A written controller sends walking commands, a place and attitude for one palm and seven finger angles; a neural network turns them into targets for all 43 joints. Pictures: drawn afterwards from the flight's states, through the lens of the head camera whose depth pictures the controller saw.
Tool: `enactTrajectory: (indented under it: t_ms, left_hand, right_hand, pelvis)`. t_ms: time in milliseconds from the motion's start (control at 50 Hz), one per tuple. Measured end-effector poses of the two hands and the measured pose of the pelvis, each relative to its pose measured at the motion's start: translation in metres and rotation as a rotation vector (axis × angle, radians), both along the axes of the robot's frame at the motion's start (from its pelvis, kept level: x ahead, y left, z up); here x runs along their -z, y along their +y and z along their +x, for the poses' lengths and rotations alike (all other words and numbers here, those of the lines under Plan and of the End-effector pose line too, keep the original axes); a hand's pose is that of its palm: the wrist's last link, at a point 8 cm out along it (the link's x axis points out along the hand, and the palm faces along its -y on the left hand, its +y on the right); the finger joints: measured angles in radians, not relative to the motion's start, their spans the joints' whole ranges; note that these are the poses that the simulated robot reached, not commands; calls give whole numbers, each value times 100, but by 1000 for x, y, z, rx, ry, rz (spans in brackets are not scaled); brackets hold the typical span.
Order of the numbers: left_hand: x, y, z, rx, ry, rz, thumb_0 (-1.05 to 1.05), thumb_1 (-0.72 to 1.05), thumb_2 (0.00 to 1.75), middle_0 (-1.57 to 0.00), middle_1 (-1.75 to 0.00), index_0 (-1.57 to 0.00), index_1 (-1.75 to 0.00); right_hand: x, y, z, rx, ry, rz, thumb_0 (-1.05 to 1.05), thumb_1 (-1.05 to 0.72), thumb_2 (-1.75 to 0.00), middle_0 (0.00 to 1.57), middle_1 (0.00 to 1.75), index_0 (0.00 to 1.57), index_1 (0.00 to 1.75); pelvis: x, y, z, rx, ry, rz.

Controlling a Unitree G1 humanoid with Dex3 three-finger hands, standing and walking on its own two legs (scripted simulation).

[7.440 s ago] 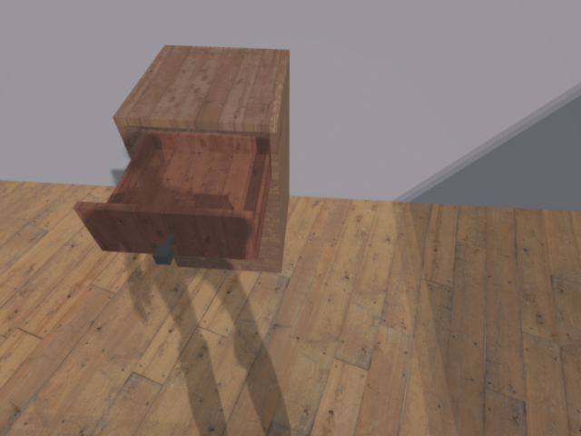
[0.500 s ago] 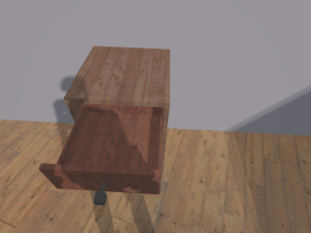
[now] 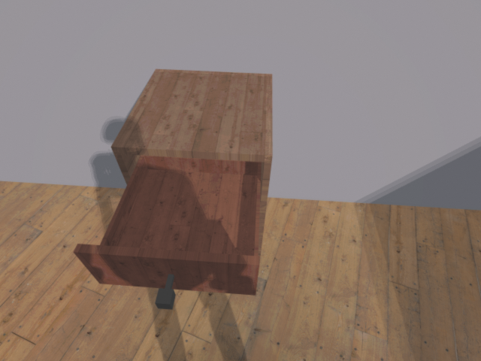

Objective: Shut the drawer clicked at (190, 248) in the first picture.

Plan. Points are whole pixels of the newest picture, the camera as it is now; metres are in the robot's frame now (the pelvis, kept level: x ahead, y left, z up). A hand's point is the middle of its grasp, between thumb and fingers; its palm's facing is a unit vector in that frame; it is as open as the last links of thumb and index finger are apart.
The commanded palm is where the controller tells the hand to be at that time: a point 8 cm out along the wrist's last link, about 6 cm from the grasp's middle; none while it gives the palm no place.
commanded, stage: come to a stop and stand still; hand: left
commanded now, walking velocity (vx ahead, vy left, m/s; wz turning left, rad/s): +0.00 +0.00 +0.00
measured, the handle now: (167, 290) +0.29 +0.17 -0.15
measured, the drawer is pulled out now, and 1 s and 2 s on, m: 0.30 0.30 0.30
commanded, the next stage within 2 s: look again from close up in 0.54 s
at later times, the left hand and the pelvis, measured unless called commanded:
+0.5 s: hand out of the picture +0.03 +0.19 -0.17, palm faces +0.00 -0.98 -0.19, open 7.3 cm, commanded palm none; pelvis +0.02 +0.01 +0.01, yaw +0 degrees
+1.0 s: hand out of the picture +0.02 +0.18 -0.17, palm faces +0.01 -0.98 -0.18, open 7.3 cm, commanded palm none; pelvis +0.02 +0.01 +0.01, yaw +0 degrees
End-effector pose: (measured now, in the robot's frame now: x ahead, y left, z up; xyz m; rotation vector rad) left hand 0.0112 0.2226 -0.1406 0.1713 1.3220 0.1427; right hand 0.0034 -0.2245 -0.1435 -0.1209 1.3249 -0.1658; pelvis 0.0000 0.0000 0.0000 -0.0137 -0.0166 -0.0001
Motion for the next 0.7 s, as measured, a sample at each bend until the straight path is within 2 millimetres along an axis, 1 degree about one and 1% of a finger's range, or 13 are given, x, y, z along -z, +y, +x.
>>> enactTrajectory:
  t_ms: [100, 220, 340, 540, 700]
  left_hand:
    - [-5, 12, 11, 2, -34, 9, 1, 91, 90, -20, -30, -20, -30]
    - [-6, 18, 15, 7, -24, 6, 0, 91, 90, -20, -30, -20, -30]
    - [-3, 17, 15, 4, 2, -7, 0, 91, 90, -20, -30, -20, -30]
    - [0, 14, 14, -5, 31, -19, 1, 92, 90, -20, -30, -20, -30]
    - [-1, 11, 11, -11, 47, -24, 1, 91, 90, -20, -30, -20, -30]
  right_hand:
    - [-1, 11, 1, -29, 7, 8, 1, -92, -90, 20, 30, 20, 30]
    - [-3, 17, 1, -38, 31, 13, 1, -92, -90, 20, 30, 20, 30]
    - [-4, 20, 6, -36, 42, 8, 1, -91, -90, 20, 30, 20, 30]
    - [-7, 19, 17, -38, 46, -5, 1, -91, -90, 20, 30, 20, 30]
    - [-7, 19, 20, -39, 57, -4, 1, -91, -90, 20, 30, 20, 30]
  pelvis:
    - [-2, 7, 0, 2, 9, 11]
    - [-3, 12, 5, 5, 17, 17]
    - [-4, 14, 12, 7, 10, 18]
    - [-6, 15, 20, 5, -1, 18]
    - [-7, 14, 23, 4, -3, 19]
